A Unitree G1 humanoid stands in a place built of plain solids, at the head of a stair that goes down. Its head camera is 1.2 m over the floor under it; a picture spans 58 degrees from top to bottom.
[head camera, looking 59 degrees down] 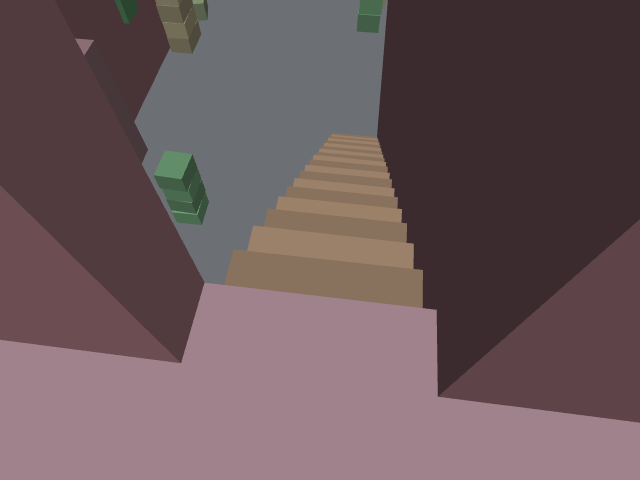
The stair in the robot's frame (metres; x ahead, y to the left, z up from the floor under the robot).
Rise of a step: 0.20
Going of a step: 0.23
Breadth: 0.70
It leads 7 degrees to the right of straight ahead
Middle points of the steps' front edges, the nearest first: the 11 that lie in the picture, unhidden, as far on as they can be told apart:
0.53 0.00 0.00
0.76 -0.03 -0.20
0.99 -0.05 -0.39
1.22 -0.08 -0.59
1.44 -0.11 -0.79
1.67 -0.14 -0.98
1.89 -0.17 -1.18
2.13 -0.20 -1.38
2.35 -0.23 -1.57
2.59 -0.26 -1.77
2.81 -0.29 -1.96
